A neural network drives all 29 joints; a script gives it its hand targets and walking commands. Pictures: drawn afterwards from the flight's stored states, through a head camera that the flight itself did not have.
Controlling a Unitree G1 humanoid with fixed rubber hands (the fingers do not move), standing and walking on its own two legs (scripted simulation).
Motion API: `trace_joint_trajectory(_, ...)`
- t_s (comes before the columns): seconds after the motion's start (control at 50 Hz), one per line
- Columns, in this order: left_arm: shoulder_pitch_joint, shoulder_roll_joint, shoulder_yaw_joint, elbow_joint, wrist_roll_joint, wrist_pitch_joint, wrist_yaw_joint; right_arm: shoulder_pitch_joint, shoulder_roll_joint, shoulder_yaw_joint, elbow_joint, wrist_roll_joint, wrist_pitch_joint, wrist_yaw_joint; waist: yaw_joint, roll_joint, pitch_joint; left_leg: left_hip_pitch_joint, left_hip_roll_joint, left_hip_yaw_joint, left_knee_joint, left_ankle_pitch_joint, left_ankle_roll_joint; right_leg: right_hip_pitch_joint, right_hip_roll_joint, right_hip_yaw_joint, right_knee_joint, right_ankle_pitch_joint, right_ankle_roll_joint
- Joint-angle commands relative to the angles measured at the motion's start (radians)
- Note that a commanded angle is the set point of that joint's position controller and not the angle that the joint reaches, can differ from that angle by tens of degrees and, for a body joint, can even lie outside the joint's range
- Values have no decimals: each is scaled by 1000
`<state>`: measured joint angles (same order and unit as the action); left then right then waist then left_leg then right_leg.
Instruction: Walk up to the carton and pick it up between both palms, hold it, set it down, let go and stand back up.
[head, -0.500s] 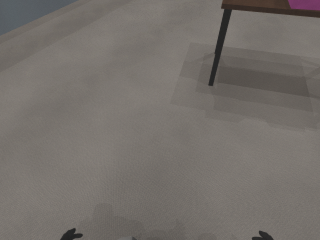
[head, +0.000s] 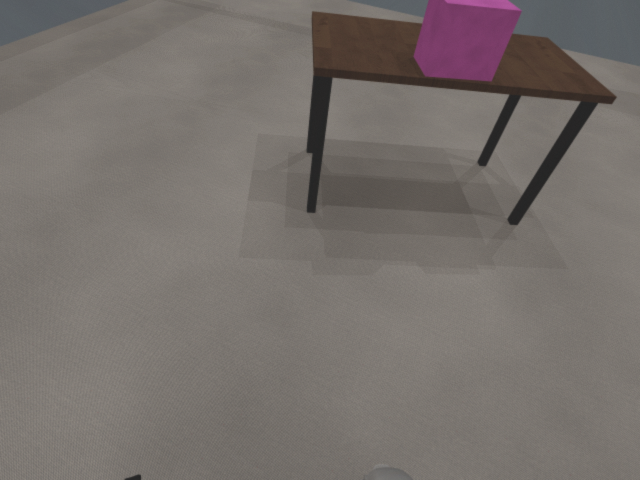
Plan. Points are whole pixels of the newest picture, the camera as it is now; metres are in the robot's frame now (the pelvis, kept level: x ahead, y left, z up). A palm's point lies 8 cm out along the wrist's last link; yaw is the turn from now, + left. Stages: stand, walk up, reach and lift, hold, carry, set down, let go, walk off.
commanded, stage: walk up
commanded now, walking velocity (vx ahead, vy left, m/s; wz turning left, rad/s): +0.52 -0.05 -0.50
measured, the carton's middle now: (462, 35) +1.51 -0.55 +0.03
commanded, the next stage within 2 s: none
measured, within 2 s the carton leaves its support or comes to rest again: neither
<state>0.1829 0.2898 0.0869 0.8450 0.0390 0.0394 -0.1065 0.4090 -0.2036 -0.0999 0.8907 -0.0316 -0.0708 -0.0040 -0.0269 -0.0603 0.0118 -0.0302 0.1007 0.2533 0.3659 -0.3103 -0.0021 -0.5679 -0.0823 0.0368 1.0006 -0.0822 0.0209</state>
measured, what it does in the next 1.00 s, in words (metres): walks ahead, turning right: right foot, then left foot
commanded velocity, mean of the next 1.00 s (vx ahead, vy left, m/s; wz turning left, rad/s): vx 0.50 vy -0.09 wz -0.31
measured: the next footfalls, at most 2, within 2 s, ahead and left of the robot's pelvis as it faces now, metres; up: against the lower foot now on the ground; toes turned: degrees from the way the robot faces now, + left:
right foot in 0.20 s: +0.19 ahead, -0.16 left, +0.00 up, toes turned -13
left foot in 0.62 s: +0.48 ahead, +0.03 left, +0.00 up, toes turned -4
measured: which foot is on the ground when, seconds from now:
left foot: down 0.00-0.22, up 0.24-0.60, down 0.62-1.00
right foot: up 0.00-0.18, down 0.20-0.62, up 0.64-1.00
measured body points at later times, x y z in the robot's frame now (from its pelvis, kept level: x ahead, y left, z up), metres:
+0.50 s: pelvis +0.22 -0.07 +0.00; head +0.25 -0.08 +0.44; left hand +0.26 +0.19 -0.14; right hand +0.31 -0.33 -0.13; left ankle +0.35 +0.08 -0.70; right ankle +0.15 -0.15 -0.75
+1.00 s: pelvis +0.44 -0.13 -0.01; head +0.46 -0.12 +0.44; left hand +0.65 +0.05 -0.14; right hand +0.30 -0.35 -0.15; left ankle +0.44 +0.04 -0.75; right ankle +0.50 -0.32 -0.71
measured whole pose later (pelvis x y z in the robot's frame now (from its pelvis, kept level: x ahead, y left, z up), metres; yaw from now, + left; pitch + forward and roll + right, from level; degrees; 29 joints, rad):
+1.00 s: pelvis +0.44 -0.13 -0.01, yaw -17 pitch -1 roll +0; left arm 0.10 0.23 0.04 0.91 0.03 0.01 -0.10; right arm 0.43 -0.21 -0.08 1.04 -0.03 -0.06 -0.01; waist -0.07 -0.03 0.05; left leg -0.10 0.15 0.21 0.44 -0.30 -0.08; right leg -0.51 -0.13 -0.05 0.70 -0.18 0.04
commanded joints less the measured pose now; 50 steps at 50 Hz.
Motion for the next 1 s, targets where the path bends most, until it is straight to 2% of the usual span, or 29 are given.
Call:
trace_joint_trajectory(0.0,-226,20,-8,-131,-2,-28,-4,32,-152,-26,-50,-1,-17,2,-53,265,175,-16,252,-159,-277,-24,46,-138,-18,-72,-162,-17,-4)
trace_joint_trajectory(0.06,-274,5,-17,-143,-5,-30,-2,15,-172,-32,-36,-9,-6,-1,-47,252,160,-33,258,-63,-252,83,52,-9,5,-143,-309,-118,-25)
trace_joint_trajectory(0.1,-283,5,-17,-148,-1,-34,1,26,-180,-34,-15,-7,4,-5,-42,259,150,-27,268,-39,-200,251,58,79,30,-169,-354,-188,-43)
trace_joint_trajectory(0.12,-243,17,-12,-140,5,-35,8,39,-183,-35,-7,-6,9,-6,-28,241,112,2,265,-11,-127,435,62,136,61,-189,-364,-229,-60)
trace_joint_trajectory(0.16,-29,29,-4,-67,19,-52,36,14,-180,-33,10,3,24,-3,70,219,29,-32,239,60,169,791,38,356,133,-227,-458,-223,-107)
trace_joint_trajectory(0.18,151,75,11,-2,30,-63,55,19,-173,-29,4,9,26,0,134,131,-96,-170,191,94,428,722,5,642,113,-185,-508,-201,-139)
trace_joint_trajectory(0.2,316,207,36,15,39,-73,71,11,-76,-1,-51,23,19,13,186,-176,-206,-541,72,58,792,83,-49,903,-216,307,-637,-462,-231)
trace_joint_trajectory(0.22,370,280,54,18,-11,-73,88,-61,-112,-1,-84,12,12,20,186,-165,-279,-675,-2,-143,937,-225,-49,897,-375,695,-800,-507,-287)
trace_joint_trajectory(0.24,295,279,52,19,-19,-75,105,-164,-149,-14,-94,1,7,23,172,-70,-193,-754,37,-224,984,-172,-28,850,-358,611,-785,-383,-285)
trace_joint_trajectory(0.28,136,163,20,3,-10,-98,116,-176,-107,-11,-59,2,-5,28,96,0,-49,-708,117,-236,899,-40,-22,664,-257,356,-735,-70,-226)
trace_joint_trajectory(0.32,60,86,0,-2,-20,-115,108,-117,-88,-11,-9,-13,18,31,31,-44,-23,-581,120,-235,806,-2,-33,515,-182,205,-753,46,-190)
trace_joint_trajectory(0.38,115,72,-12,44,-22,-134,101,-135,-57,8,-14,2,38,47,27,-52,16,-527,101,-217,679,29,-70,420,-167,156,-809,83,-217)
trace_joint_trajectory(0.44,134,83,-9,68,-22,-138,104,-283,-48,24,-65,-1,40,55,53,-46,81,-549,93,-202,473,118,-95,397,-154,132,-844,46,-209)
trace_joint_trajectory(0.46,142,82,-9,75,-21,-138,104,-326,-46,29,-78,2,38,58,65,-43,89,-542,80,-194,405,150,-98,401,-150,126,-844,40,-201)
trace_joint_trajectory(0.48,123,67,-12,94,-30,-118,96,-316,-58,28,-83,11,38,48,41,-131,65,-437,51,-166,329,127,-86,361,-44,30,-810,-2,-197)
trace_joint_trajectory(0.52,163,76,-9,113,-20,-112,82,-331,-88,23,-80,24,38,37,62,-112,51,-333,5,-128,313,160,-75,333,-60,53,-779,28,-194)
trace_joint_trajectory(0.56,166,98,-5,127,-26,-114,79,-288,-95,18,-73,15,30,29,20,-35,59,-232,-1,-137,255,178,-57,306,-103,105,-721,18,-176)
trace_joint_trajectory(0.58,152,109,-3,131,-27,-115,83,-193,-106,10,-42,8,21,22,-36,15,43,-113,-15,-133,202,172,-45,278,-89,99,-617,64,-159)
trace_joint_trajectory(0.6,163,89,-10,140,-24,-120,87,-59,-155,-9,0,-6,6,13,-99,99,-19,53,10,-154,161,129,-27,230,-26,43,-405,92,-137)
trace_joint_trajectory(0.62,174,15,-28,106,-37,-126,93,106,-292,-38,14,-32,-7,1,-150,324,-148,235,288,-487,32,-28,31,71,65,-60,-51,-116,-73)
trace_joint_trajectory(0.64,221,38,-9,60,-16,-110,88,191,-439,-69,45,8,15,-35,-117,408,-255,300,548,-973,-142,101,105,-70,166,12,177,-503,-26)
trace_joint_trajectory(0.66,228,64,4,99,-7,-87,92,93,-371,-52,33,28,25,-41,-49,254,-198,205,528,-933,-122,26,105,-83,91,121,314,-431,-24)
trace_joint_trajectory(0.68,202,50,4,104,-5,-82,77,-5,-280,-28,13,25,26,-40,-16,212,-96,71,468,-769,-119,-10,93,-96,56,100,344,-338,-19)
trace_joint_trajectory(0.7,172,24,-2,106,0,-78,64,-85,-209,-9,0,17,24,-33,4,201,-40,-32,400,-610,-123,-33,84,-88,10,75,330,-243,-12)
trace_joint_trajectory(0.72,152,4,-5,102,7,-72,54,-122,-166,2,3,17,18,-28,18,244,-4,-112,347,-496,-135,-21,81,-71,-18,61,304,-185,-3)
trace_joint_trajectory(0.74,154,-7,-9,106,5,-61,46,-130,-144,8,11,13,13,-21,25,270,17,-173,316,-430,-146,-3,75,-34,-21,60,286,-156,4)
trace_joint_trajectory(0.84,62,-38,-24,68,1,-37,36,-48,-163,1,63,-3,-14,-9,28,252,80,-211,299,-293,-176,102,94,-60,-26,43,71,-86,22)
trace_joint_trajectory(0.9,-40,-64,-46,30,-3,-39,16,-54,-173,-5,71,-1,-11,-12,14,286,103,-255,256,-198,-203,72,76,44,-43,-60,-203,-67,30)
trace_joint_trajectory(0.98,-137,-30,-44,1,-12,-44,-2,-14,-228,-32,89,7,5,-9,-17,276,123,-258,276,-190,-214,0,69,186,-33,-144,-370,-105,10)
